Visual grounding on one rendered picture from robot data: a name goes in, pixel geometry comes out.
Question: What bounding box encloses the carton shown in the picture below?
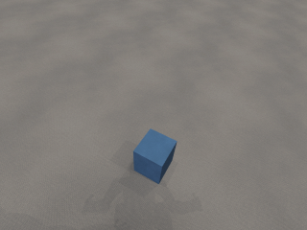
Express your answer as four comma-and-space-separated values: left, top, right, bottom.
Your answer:
133, 128, 177, 184

